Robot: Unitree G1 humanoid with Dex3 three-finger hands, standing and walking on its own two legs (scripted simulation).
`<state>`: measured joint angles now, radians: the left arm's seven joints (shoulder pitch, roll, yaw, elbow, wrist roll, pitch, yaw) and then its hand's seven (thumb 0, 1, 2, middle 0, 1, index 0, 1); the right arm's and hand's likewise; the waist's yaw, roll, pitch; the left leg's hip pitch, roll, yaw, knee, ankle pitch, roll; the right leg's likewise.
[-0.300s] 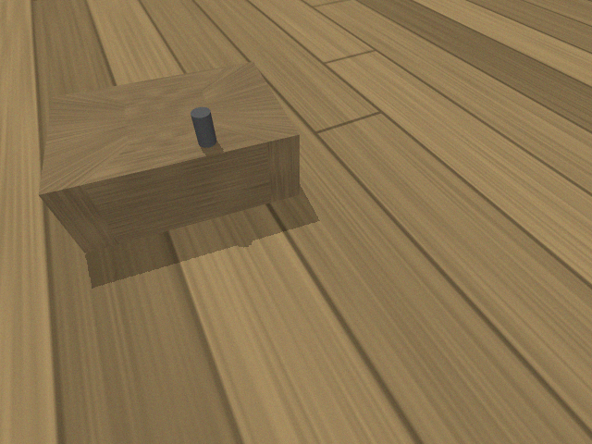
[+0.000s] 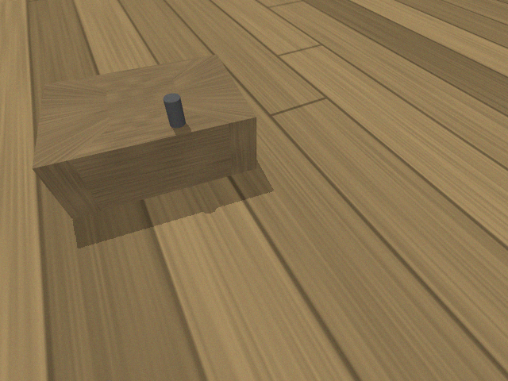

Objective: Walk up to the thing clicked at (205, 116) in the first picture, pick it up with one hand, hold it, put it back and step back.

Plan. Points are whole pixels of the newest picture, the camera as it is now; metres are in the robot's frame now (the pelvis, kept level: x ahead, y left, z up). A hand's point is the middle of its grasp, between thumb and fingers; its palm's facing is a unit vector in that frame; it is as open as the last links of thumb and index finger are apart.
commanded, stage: stand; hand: right
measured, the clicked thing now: (174, 111) +1.24 +0.42 -0.35
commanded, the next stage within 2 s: walk up in 0.82 s
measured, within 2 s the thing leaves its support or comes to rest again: neither
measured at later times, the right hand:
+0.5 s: hand out of the picture +0.08 -0.25 -0.16, palm faces -0.03 +0.94 -0.34, open 7.3 cm
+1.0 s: hand out of the picture +0.11 -0.25 -0.14, palm faces -0.14 +0.93 -0.35, open 7.4 cm
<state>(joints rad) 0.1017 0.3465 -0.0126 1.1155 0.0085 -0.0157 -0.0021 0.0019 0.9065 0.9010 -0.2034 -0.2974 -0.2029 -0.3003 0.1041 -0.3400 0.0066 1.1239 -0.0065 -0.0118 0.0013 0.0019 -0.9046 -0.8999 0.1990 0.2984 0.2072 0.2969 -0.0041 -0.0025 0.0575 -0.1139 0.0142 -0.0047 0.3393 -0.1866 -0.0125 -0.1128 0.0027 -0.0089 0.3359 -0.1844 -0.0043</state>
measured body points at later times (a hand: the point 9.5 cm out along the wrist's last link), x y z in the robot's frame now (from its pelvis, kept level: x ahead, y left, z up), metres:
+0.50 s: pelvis +0.00 +0.00 +0.00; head +0.02 +0.00 +0.45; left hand +0.08 +0.30 -0.13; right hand +0.08 -0.30 -0.13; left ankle +0.00 +0.13 -0.75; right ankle +0.00 -0.12 -0.75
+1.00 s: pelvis +0.02 +0.02 +0.00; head +0.03 +0.03 +0.45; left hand +0.06 +0.35 -0.12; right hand +0.12 -0.30 -0.12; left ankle +0.04 +0.16 -0.70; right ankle +0.00 -0.11 -0.75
